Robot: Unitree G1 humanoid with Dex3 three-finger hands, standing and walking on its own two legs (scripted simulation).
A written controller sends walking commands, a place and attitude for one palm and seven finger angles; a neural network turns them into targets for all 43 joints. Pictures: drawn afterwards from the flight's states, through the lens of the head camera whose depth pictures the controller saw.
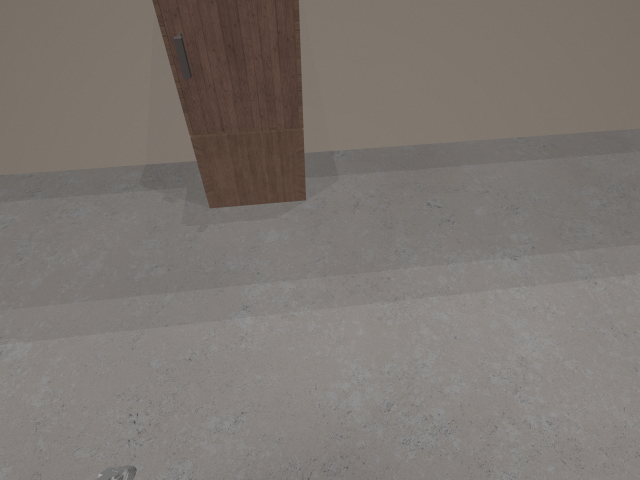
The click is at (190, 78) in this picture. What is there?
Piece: cupboard door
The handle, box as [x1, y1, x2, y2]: [173, 33, 191, 78]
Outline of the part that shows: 178,33 176,36 174,36 173,39 183,78 190,78 191,75 181,33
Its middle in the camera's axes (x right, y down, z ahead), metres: -0.47 -0.62 +1.32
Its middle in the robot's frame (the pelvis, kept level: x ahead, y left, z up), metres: +1.38 +0.54 -0.03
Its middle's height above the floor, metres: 0.73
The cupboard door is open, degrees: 0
